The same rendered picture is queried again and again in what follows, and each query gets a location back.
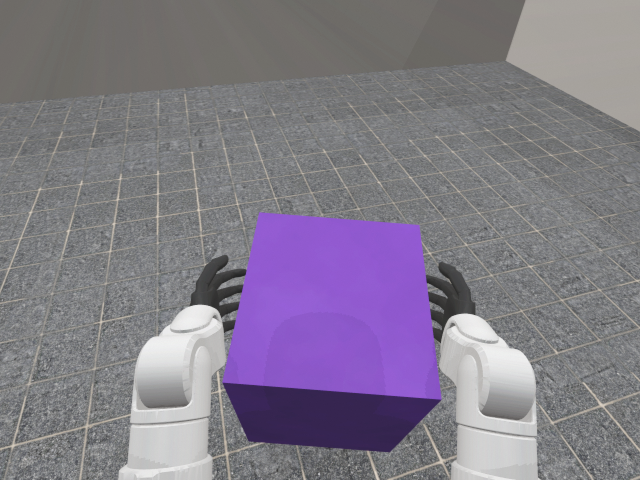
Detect robot left hand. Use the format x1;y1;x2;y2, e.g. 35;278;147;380
189;255;247;333

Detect robot right forearm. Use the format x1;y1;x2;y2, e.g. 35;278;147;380
439;314;541;480

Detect robot left forearm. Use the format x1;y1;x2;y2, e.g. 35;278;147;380
118;305;226;480

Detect robot right hand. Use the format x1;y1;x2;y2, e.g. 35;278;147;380
426;262;475;343

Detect carton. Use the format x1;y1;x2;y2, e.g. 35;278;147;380
222;212;442;452

